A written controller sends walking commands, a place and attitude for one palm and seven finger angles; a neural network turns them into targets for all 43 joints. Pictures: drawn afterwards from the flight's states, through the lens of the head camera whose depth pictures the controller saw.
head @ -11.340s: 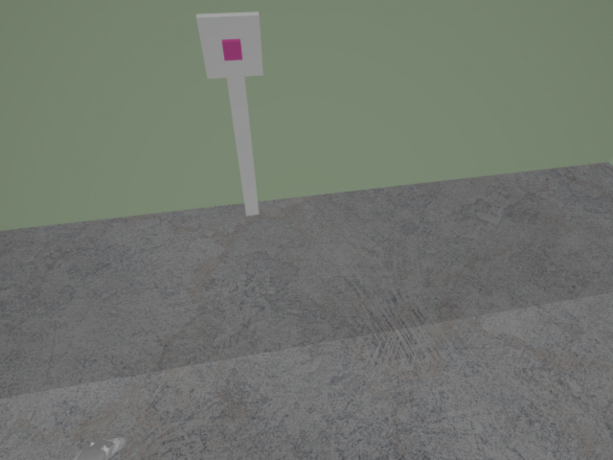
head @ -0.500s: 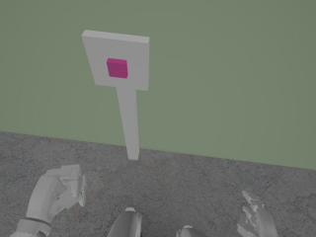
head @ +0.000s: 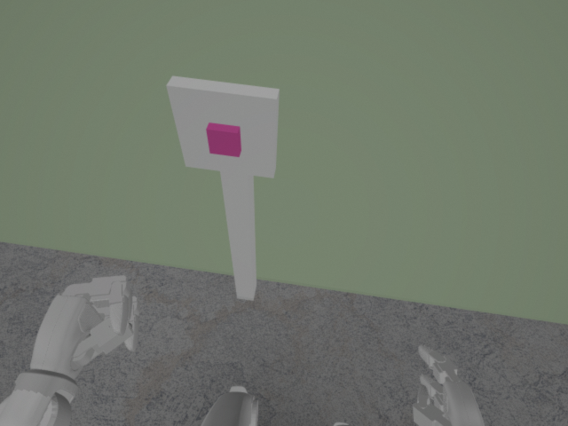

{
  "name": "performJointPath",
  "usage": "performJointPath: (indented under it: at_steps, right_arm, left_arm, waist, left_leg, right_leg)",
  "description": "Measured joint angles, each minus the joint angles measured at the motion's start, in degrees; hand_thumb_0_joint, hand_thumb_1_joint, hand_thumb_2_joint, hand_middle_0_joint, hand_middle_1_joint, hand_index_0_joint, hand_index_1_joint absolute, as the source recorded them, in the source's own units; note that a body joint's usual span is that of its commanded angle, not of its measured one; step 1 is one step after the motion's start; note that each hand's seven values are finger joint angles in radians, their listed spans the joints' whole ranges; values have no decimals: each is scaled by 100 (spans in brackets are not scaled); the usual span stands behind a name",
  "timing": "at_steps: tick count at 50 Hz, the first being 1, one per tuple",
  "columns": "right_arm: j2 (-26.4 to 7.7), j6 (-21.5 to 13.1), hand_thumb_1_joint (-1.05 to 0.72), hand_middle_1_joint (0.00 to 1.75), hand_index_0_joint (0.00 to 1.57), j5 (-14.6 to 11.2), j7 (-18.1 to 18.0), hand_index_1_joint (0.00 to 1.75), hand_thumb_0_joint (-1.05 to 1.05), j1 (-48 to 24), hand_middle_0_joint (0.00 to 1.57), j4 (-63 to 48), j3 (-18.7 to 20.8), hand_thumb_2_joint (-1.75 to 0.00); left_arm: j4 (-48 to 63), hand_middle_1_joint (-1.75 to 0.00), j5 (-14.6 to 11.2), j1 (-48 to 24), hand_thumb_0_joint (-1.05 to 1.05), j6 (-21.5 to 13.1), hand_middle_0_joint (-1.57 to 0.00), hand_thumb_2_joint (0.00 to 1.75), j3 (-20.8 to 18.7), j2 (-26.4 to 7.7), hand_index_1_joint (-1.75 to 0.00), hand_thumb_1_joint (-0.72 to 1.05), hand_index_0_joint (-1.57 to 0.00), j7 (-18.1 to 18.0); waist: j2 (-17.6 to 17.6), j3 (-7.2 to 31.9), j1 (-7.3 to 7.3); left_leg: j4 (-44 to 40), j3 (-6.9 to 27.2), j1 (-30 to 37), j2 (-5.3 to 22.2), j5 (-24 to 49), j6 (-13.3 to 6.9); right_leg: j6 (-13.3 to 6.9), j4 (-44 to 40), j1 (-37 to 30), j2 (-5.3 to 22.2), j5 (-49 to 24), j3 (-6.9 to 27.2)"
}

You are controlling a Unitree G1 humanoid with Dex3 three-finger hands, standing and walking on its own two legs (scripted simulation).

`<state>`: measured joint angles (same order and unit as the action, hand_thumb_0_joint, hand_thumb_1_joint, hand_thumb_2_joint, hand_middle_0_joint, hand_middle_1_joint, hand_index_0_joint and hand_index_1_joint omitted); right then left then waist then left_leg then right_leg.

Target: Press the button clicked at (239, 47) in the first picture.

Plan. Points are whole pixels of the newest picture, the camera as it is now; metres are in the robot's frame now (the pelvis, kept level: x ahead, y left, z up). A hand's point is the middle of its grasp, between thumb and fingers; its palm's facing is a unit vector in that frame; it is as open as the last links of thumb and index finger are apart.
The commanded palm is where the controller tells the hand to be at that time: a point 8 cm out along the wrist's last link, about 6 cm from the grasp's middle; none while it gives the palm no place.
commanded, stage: raise the hand and make a fist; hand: left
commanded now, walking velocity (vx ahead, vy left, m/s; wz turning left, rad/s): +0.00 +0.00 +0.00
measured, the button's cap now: (224, 138) +0.57 +0.14 +0.07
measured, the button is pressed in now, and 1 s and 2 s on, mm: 0 0 0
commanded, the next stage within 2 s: aim a knuckle at the button in 0.40 s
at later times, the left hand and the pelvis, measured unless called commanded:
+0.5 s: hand (151, 329) +0.22 +0.18 +0.06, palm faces -0.08 -1.00 -0.04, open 3.1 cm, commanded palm +0.21 +0.24 +0.06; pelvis +0.01 -0.02 +0.00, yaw +0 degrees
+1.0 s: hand (196, 260) +0.33 +0.15 +0.05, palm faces -0.08 -1.00 -0.04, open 3.1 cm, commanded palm +0.32 +0.20 +0.05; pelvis +0.01 -0.02 +0.00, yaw -1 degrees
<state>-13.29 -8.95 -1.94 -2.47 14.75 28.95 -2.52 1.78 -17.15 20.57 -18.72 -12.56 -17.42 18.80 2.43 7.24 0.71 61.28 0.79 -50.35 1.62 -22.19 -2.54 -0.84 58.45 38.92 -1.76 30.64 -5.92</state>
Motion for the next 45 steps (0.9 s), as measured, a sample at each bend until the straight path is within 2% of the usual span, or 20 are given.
performJointPath:
  at_steps: [6, 14, 22, 27, 31, 36, 40, 45]
  right_arm:
    - [-54, -45, -90, 30, 20, -23, -33, 30, 1, 104, 20, 59, 56, -90]
    - [-86, -123, -90, 30, 20, -10, -28, 30, 1, 104, 20, 113, 131, -90]
    - [-62, -106, -90, 30, 20, -27, -45, 30, 1, -1, 20, 106, 121, -90]
    - [-29, -95, -90, 30, 20, -24, -68, 30, 1, -38, 20, 95, 98, -90]
    - [-79, -125, -90, 30, 20, -9, -92, 30, 1, -57, 20, 118, 50, -90]
    - [-121, -143, -90, 30, 20, 2, -92, 30, 1, -91, 20, 182, 28, -90]
    - [-94, -86, -90, 30, 20, 28, -67, 30, 1, -50, 20, 205, 34, -90]
    - [-77, 75, -90, 30, 20, 57, -2, 30, 1, 32, 20, 210, 45, -90]
  left_arm:
    - [-215, -150, -70, 28, 1, 213, -130, 90, 44, -24, -150, 90, -130, 192]
    - [-243, -150, -128, 28, 1, -129, -130, 90, -23, 65, -150, 90, -130, 80]
    - [-314, -150, -86, 66, 1, -42, -130, 90, 99, 83, -150, 90, -130, 168]
    - [-316, -150, -145, 19, 1, -148, -130, 90, 52, 95, -150, 90, -130, 148]
    - [-558, -150, -129, -334, 1, -207, -130, 90, 94, 110, -150, 90, -130, 146]
    - [-839, -150, -9, -918, 1, -83, -130, 90, 307, 172, -150, 90, -130, 108]
    - [-870, -150, 150, -1222, 1, 17, -130, 90, 467, 218, -150, 90, -130, -78]
    - [-1157, -150, 300, -1619, 1, 70, -130, 90, 448, 242, -150, 90, -130, -401]
  waist:
    - [24, 22, 72]
    - [-16, 33, 61]
    - [14, 52, 34]
    - [20, 57, 10]
    - [41, 63, -15]
    - [42, 21, 22]
    - [5, 34, 84]
    - [-19, 66, 150]
  left_leg:
    - [-127, -38, 101, 27, 46, 29]
    - [-64, -12, 64, 54, 14, 95]
    - [-37, 5, 61, 72, -23, 133]
    - [-35, 9, 78, 77, -48, 150]
    - [53, 41, -45, 63, -77, 152]
    - [166, 36, -203, 54, -121, 142]
    - [130, -37, -208, 59, -130, 135]
    - [51, -120, -183, 64, -127, 133]
  right_leg:
    - [-29, -82, -54, -22, -41, 44]
    - [-92, 23, -1, -51, 23, 25]
    - [-125, 59, 7, -72, 68, 15]
    - [-138, 58, -11, -80, 92, 14]
    - [-141, 141, 92, -70, 136, -19]
    - [-138, 271, 253, -56, 192, -16]
    - [-130, 277, 303, -48, 196, 57]
    - [-123, 253, 331, -39, 193, 139]
